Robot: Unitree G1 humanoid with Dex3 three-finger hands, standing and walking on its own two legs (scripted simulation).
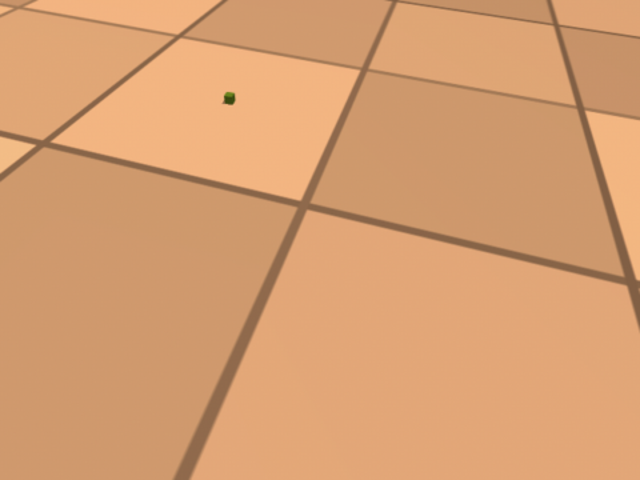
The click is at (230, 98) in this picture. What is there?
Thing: cube
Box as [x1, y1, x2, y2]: [224, 92, 234, 104]
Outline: 226,92 224,95 225,103 232,104 234,101 234,93
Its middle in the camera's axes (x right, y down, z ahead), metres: -0.51 -0.83 +2.30
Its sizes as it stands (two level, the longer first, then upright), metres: 0.048 0.048 0.048
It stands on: the floor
